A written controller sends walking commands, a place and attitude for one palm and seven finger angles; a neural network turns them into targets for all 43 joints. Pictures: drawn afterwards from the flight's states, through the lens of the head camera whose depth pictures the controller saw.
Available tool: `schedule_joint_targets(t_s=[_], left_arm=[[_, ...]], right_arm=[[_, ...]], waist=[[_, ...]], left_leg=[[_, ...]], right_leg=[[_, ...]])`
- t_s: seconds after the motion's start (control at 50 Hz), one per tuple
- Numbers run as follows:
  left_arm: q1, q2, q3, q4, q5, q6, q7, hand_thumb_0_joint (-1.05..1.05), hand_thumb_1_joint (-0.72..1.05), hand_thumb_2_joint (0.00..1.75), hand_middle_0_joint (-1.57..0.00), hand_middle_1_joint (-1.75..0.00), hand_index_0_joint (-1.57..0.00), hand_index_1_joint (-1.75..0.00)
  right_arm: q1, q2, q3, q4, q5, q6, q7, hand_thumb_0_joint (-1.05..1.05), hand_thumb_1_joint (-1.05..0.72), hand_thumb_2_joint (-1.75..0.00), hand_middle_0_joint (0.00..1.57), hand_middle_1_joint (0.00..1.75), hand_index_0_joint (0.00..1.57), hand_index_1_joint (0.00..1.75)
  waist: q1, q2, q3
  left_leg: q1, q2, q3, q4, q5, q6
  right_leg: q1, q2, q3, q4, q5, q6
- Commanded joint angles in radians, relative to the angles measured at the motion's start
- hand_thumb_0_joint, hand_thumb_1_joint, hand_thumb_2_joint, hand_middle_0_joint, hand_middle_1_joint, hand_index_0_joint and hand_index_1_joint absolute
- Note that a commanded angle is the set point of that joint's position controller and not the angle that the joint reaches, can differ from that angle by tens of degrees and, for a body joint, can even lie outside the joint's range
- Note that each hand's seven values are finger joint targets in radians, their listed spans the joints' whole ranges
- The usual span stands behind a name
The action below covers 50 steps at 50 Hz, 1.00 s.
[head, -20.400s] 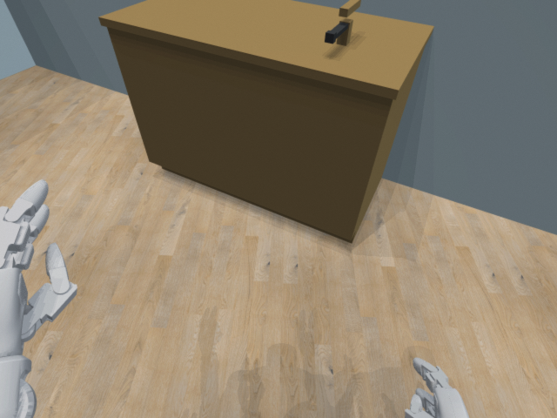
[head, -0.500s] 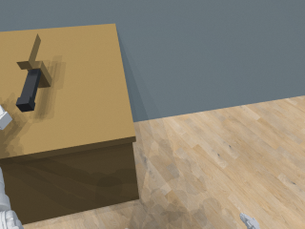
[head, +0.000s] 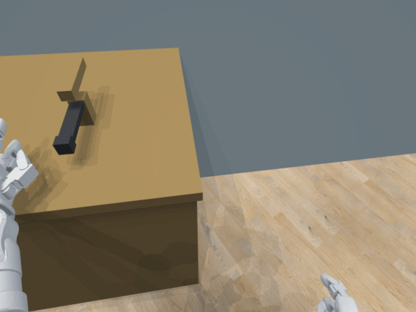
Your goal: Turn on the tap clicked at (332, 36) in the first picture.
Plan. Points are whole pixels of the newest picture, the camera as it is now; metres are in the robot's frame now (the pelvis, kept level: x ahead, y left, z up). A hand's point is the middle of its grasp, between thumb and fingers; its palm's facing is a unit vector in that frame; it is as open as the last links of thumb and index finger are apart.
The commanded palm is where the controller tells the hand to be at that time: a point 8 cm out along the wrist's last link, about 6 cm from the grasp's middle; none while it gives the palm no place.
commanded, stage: reach beside the lever's end, fingers flat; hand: left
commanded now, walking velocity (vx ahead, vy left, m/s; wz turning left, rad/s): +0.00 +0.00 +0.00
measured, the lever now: (64, 144) +0.37 +0.33 +0.12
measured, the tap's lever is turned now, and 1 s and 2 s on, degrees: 0 5 17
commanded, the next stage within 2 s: push the lever round in 0.02 s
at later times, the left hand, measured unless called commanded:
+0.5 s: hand (49, 169) +0.31 +0.33 +0.12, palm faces +0.50 -0.86 -0.06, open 7.8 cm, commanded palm +0.27 +0.36 +0.12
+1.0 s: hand (68, 163) +0.33 +0.30 +0.12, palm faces +0.51 -0.86 -0.05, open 7.8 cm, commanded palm +0.28 +0.32 +0.12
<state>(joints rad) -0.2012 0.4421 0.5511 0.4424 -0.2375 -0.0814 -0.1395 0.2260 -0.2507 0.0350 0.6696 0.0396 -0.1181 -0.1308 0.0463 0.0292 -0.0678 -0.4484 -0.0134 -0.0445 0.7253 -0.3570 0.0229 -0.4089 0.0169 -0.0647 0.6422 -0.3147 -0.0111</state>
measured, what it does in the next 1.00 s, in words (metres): stands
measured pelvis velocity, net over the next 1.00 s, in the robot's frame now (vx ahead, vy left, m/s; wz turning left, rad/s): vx -0.01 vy -0.02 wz -0.01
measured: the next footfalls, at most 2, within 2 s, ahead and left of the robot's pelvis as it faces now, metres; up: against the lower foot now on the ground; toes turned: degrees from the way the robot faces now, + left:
none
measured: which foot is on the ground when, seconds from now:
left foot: down 0.00-1.00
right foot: down 0.00-1.00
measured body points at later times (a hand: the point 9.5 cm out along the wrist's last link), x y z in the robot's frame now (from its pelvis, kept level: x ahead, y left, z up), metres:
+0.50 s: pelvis -0.01 -0.02 +0.00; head +0.00 -0.03 +0.45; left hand +0.28 +0.37 +0.12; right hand +0.13 -0.28 -0.10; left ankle +0.01 +0.10 -0.72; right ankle +0.01 -0.12 -0.72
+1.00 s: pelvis -0.01 -0.02 +0.00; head +0.00 -0.03 +0.45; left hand +0.29 +0.34 +0.12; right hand +0.14 -0.27 -0.10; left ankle +0.01 +0.10 -0.72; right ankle +0.01 -0.12 -0.72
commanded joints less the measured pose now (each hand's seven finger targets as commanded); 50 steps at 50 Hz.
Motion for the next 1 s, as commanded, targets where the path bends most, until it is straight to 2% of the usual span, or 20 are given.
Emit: schedule_joint_targets(t_s=[0.0, 0.06, 0.12, 0.18, 0.26, 0.28, 0.34, 0.38, 0.4, 0.42, 0.48, 0.5, 0.56, 0.62, 0.66, 0.72, 0.78, 0.84, 0.88, 0.98], left_arm=[[-0.344, 0.325, 0.039, -0.182, 0.006, -0.01, 0.011, 0.0, 0.9, 0.9, -0.15, -0.15, -0.15, -0.15], [-0.322, 0.36, 0.08, -0.176, 0.016, -0.017, 0.029, 0.0, 0.9, 0.9, -0.15, -0.15, -0.15, -0.15], [-0.295, 0.362, 0.093, -0.213, 0.015, -0.057, 0.037, 0.0, 0.9, 0.9, -0.15, -0.15, -0.15, -0.15], [-0.28, 0.319, 0.064, -0.222, 0.007, -0.079, 0.031, 0.0, 0.9, 0.9, -0.15, -0.15, -0.15, -0.15], [-0.285, 0.295, 0.038, -0.159, -0.005, -0.044, 0.01, 0.0, 0.9, 0.9, -0.15, -0.15, -0.15, -0.15], [-0.267, 0.316, 0.063, -0.151, -0.01, -0.034, 0.009, 0.0, 0.9, 0.9, -0.15, -0.15, -0.15, -0.15], [-0.344, 0.337, 0.057, -0.149, 0.001, -0.021, 0.015, 0.0, 0.9, 0.9, -0.15, -0.15, -0.15, -0.15], [-0.337, 0.353, 0.07, -0.189, 0.008, -0.04, 0.032, 0.0, 0.9, 0.9, -0.15, -0.15, -0.15, -0.15], [-0.36, 0.353, 0.06, -0.191, 0.018, -0.054, 0.041, 0.0, 0.9, 0.9, -0.15, -0.15, -0.15, -0.15], [-0.389, 0.332, 0.038, -0.197, 0.021, -0.07, 0.048, 0.0, 0.9, 0.9, -0.15, -0.15, -0.15, -0.15], [-0.363, 0.367, 0.077, -0.176, 0.022, -0.105, 0.063, 0.0, 0.9, 0.9, -0.15, -0.15, -0.15, -0.15], [-0.354, 0.341, 0.053, -0.163, 0.021, -0.106, 0.059, 0.0, 0.9, 0.9, -0.15, -0.15, -0.15, -0.15], [-0.36, 0.339, 0.047, -0.108, 0.018, -0.085, 0.054, 0.0, 0.9, 0.9, -0.15, -0.15, -0.15, -0.15], [-0.356, 0.325, 0.035, -0.115, 0.018, -0.057, 0.056, 0.0, 0.9, 0.9, -0.15, -0.15, -0.15, -0.15], [-0.343, 0.352, 0.062, -0.096, 0.021, -0.042, 0.066, 0.0, 0.9, 0.9, -0.15, -0.15, -0.15, -0.15], [-0.37, 0.299, 0.016, -0.139, 0.027, -0.054, 0.083, 0.0, 0.9, 0.9, -0.15, -0.15, -0.15, -0.15], [-0.362, 0.304, 0.025, -0.171, 0.029, -0.079, 0.099, 0.0, 0.9, 0.9, -0.15, -0.15, -0.15, -0.15], [-0.383, 0.272, -0.003, -0.169, 0.032, -0.086, 0.109, 0.0, 0.9, 0.9, -0.15, -0.15, -0.15, -0.15], [-0.386, 0.249, -0.022, -0.212, 0.038, -0.083, 0.124, 0.0, 0.9, 0.9, -0.15, -0.15, -0.15, -0.15], [-0.386, 0.186, -0.066, -0.26, 0.057, -0.054, 0.186, 0.0, 0.9, 0.9, -0.15, -0.15, -0.15, -0.15]], right_arm=[[-0.04, -0.157, -0.054, -0.115, 0.0, -0.055, -0.022, 0.0, -0.9, -0.9, 0.2, 0.3, 0.2, 0.3], [-0.044, -0.153, -0.053, -0.121, -0.007, -0.053, -0.018, 0.0, -0.9, -0.9, 0.2, 0.3, 0.2, 0.3], [-0.044, -0.145, -0.052, -0.127, -0.014, -0.053, -0.007, 0.0, -0.9, -0.9, 0.2, 0.3, 0.2, 0.3], [-0.045, -0.141, -0.052, -0.126, -0.011, -0.051, -0.001, 0.0, -0.9, -0.9, 0.2, 0.3, 0.2, 0.3], [-0.05, -0.15, -0.054, -0.122, 0.0, -0.049, -0.005, 0.0, -0.9, -0.9, 0.2, 0.3, 0.2, 0.3], [-0.049, -0.154, -0.056, -0.124, 0.002, -0.046, -0.007, 0.0, -0.9, -0.9, 0.2, 0.3, 0.2, 0.3], [-0.05, -0.156, -0.056, -0.117, 0.002, -0.044, -0.012, 0.0, -0.9, -0.9, 0.2, 0.3, 0.2, 0.3], [-0.054, -0.153, -0.057, -0.121, -0.002, -0.044, -0.01, 0.0, -0.9, -0.9, 0.2, 0.3, 0.2, 0.3], [-0.055, -0.148, -0.056, -0.116, -0.003, -0.044, -0.01, 0.0, -0.9, -0.9, 0.2, 0.3, 0.2, 0.3], [-0.053, -0.145, -0.054, -0.113, -0.007, -0.048, -0.01, 0.0, -0.9, -0.9, 0.2, 0.3, 0.2, 0.3], [-0.049, -0.147, -0.057, -0.098, -0.01, -0.047, -0.007, 0.0, -0.9, -0.9, 0.2, 0.3, 0.2, 0.3], [-0.054, -0.145, -0.058, -0.1, -0.009, -0.047, -0.007, 0.0, -0.9, -0.9, 0.2, 0.3, 0.2, 0.3], [-0.051, -0.148, -0.056, -0.093, -0.003, -0.048, -0.009, 0.0, -0.9, -0.9, 0.2, 0.3, 0.2, 0.3], [-0.057, -0.147, -0.059, -0.101, 0.0, -0.043, -0.008, 0.0, -0.9, -0.9, 0.2, 0.3, 0.2, 0.3], [-0.051, -0.15, -0.058, -0.103, 0.0, -0.039, -0.006, 0.0, -0.9, -0.9, 0.2, 0.3, 0.2, 0.3], [-0.051, -0.146, -0.059, -0.108, -0.001, -0.039, -0.002, 0.0, -0.9, -0.9, 0.2, 0.3, 0.2, 0.3], [-0.051, -0.147, -0.06, -0.107, -0.004, -0.037, 0.0, 0.0, -0.9, -0.9, 0.2, 0.3, 0.2, 0.3], [-0.058, -0.143, -0.058, -0.104, -0.005, -0.041, 0.0, 0.0, -0.9, -0.9, 0.2, 0.3, 0.2, 0.3], [-0.066, -0.14, -0.058, -0.106, -0.004, -0.041, -0.001, 0.0, -0.9, -0.9, 0.2, 0.3, 0.2, 0.3], [-0.075, -0.133, -0.057, -0.101, -0.01, -0.046, -0.006, 0.0, -0.9, -0.9, 0.2, 0.3, 0.2, 0.3]], waist=[[-0.034, 0.09, -0.179], [-0.015, 0.074, -0.209], [-0.002, 0.102, -0.257], [-0.009, 0.117, -0.248], [-0.024, 0.056, -0.184], [-0.016, 0.053, -0.187], [-0.034, 0.036, -0.17], [-0.022, 0.061, -0.193], [-0.028, 0.089, -0.196], [-0.037, 0.084, -0.194], [-0.026, 0.076, -0.21], [-0.031, 0.062, -0.214], [-0.035, 0.05, -0.189], [-0.029, 0.062, -0.207], [-0.022, 0.042, -0.196], [-0.037, 0.042, -0.197], [-0.036, 0.03, -0.209], [-0.039, 0.039, -0.192], [-0.036, 0.083, -0.209], [-0.042, 0.061, -0.217]], left_leg=[[0.105, 0.01, -0.042, -0.163, 0.193, -0.035], [0.101, 0.005, -0.031, -0.154, 0.237, -0.031], [0.125, 0.002, -0.016, -0.137, 0.308, -0.031], [0.125, 0.004, -0.007, -0.125, 0.306, -0.025], [0.077, 0.002, -0.009, -0.141, 0.222, -0.011], [0.067, 0.002, -0.004, -0.139, 0.211, -0.008], [0.048, 0.001, -0.006, -0.141, 0.174, 0.0], [0.051, -0.003, -0.002, -0.132, 0.172, 0.002], [0.058, -0.002, -0.003, -0.136, 0.165, 0.0], [0.057, -0.002, -0.003, -0.131, 0.159, 0.002], [0.034, -0.002, 0.001, -0.118, 0.142, 0.004], [0.031, -0.002, 0.005, -0.12, 0.137, 0.006], [0.007, -0.001, 0.006, -0.121, 0.112, 0.007], [0.01, -0.002, 0.013, -0.119, 0.123, 0.008], [-0.003, -0.001, 0.01, -0.119, 0.127, 0.007], [0.021, 0.001, 0.01, -0.119, 0.132, 0.01], [0.032, 0.002, 0.01, -0.112, 0.146, 0.011], [0.028, 0.003, 0.006, -0.122, 0.12, 0.01], [0.06, 0.003, 0.006, -0.126, 0.137, 0.008], [0.091, 0.006, -0.004, -0.141, 0.151, 0.005]], right_leg=[[0.055, 0.019, 0.02, -0.081, 0.13, -0.026], [0.095, 0.019, 0.021, -0.078, 0.171, -0.027], [0.131, 0.022, 0.028, -0.065, 0.241, -0.026], [0.125, 0.023, 0.034, -0.061, 0.254, -0.024], [0.109, 0.015, 0.038, -0.08, 0.206, -0.018], [0.122, 0.014, 0.044, -0.084, 0.198, -0.017], [0.111, 0.006, 0.053, -0.096, 0.165, -0.012], [0.126, 0.006, 0.064, -0.091, 0.159, -0.011], [0.116, 0.006, 0.063, -0.091, 0.146, -0.014], [0.112, 0.006, 0.066, -0.092, 0.143, -0.013], [0.134, 0.003, 0.082, -0.087, 0.131, -0.011], [0.138, 0.0, 0.084, -0.087, 0.132, -0.008], [0.128, -0.006, 0.089, -0.095, 0.111, -0.006], [0.142, -0.013, 0.099, -0.096, 0.126, -0.003], [0.146, -0.013, 0.097, -0.095, 0.13, -0.003], [0.124, -0.006, 0.09, -0.095, 0.136, -0.002], [0.132, -0.001, 0.091, -0.088, 0.153, -0.002], [0.114, -0.001, 0.086, -0.093, 0.122, -0.005], [0.113, 0.002, 0.077, -0.091, 0.135, -0.011], [0.104, 0.004, 0.055, -0.095, 0.141, -0.011]])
